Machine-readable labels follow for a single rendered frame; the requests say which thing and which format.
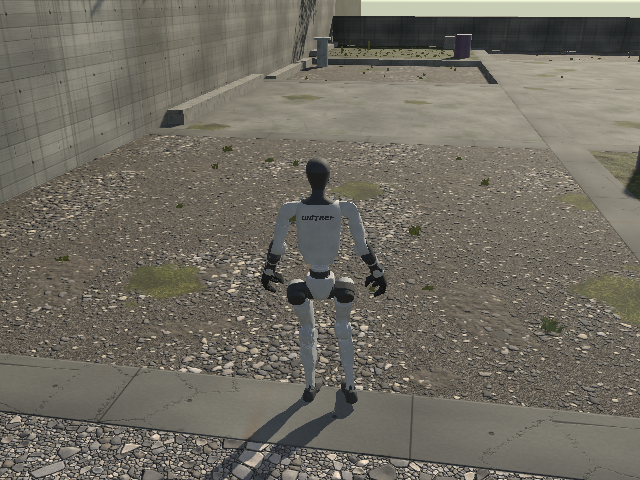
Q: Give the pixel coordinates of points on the robot torso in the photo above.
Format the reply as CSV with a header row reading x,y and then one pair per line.
x,y
318,233

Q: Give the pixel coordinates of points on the left robot upper arm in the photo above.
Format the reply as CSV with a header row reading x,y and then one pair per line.
x,y
287,211

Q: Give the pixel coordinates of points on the robot left hand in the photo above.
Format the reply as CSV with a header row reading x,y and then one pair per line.
x,y
276,278

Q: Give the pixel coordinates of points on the robot right hand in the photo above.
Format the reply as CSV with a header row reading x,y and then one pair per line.
x,y
381,281

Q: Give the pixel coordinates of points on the right robot upper arm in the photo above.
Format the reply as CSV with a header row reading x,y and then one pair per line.
x,y
350,210

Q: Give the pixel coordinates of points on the left robot thigh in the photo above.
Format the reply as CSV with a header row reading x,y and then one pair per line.
x,y
303,307

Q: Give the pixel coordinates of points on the robot right forearm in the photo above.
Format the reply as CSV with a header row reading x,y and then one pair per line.
x,y
372,262

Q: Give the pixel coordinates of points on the robot left forearm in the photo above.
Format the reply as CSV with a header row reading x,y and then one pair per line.
x,y
271,261

